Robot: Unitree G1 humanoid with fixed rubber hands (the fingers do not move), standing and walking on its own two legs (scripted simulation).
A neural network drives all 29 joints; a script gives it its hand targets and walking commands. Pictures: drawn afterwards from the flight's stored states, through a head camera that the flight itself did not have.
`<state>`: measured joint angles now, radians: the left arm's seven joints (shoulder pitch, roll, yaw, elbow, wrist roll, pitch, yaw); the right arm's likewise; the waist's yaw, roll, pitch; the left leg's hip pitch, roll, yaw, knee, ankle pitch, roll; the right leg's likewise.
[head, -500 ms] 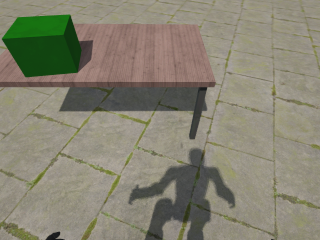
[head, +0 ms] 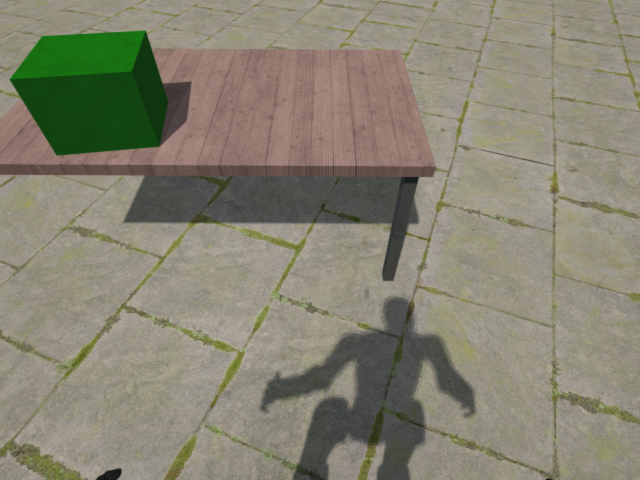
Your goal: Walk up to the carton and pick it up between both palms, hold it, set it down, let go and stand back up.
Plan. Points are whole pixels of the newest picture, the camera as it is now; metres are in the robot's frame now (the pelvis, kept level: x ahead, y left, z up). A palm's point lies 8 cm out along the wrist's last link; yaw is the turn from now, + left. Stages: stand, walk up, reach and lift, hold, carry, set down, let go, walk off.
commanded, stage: stand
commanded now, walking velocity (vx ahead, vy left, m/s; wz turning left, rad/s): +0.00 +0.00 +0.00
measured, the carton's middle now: (101, 92) +1.10 +0.66 -0.09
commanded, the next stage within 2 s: walk up in 0.26 s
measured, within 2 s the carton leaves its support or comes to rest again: neither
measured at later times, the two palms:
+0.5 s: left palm out of the picture +0.10 +0.31 -0.11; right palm out of the picture +0.09 -0.31 -0.11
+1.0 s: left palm out of the picture +0.16 +0.52 -0.10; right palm out of the picture +0.15 -0.15 -0.13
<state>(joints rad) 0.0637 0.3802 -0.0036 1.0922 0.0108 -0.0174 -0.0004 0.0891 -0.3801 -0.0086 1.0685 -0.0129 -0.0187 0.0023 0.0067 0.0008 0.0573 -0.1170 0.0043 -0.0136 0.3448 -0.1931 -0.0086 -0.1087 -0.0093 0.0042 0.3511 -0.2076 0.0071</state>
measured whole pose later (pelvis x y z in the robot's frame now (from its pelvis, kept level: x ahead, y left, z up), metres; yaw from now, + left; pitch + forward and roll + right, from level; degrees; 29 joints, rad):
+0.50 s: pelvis +0.00 +0.00 +0.00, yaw +1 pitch -2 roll +0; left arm 0.07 0.38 0.01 1.08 0.02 -0.03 0.01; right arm 0.11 -0.40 -0.02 1.04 -0.03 0.00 0.02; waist 0.00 0.02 0.06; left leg -0.15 0.01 -0.02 0.40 -0.23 0.01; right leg -0.11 -0.01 -0.01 0.35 -0.21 0.00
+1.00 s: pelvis +0.08 +0.17 -0.03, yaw +4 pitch -2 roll +1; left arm 0.19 0.50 0.04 0.90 0.00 -0.08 0.06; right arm 0.25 -0.41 -0.11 0.79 -0.05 0.05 0.11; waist -0.07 0.00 0.12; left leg -0.35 0.01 0.02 0.66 -0.28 0.02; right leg -0.42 -0.04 -0.02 1.12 -0.51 -0.05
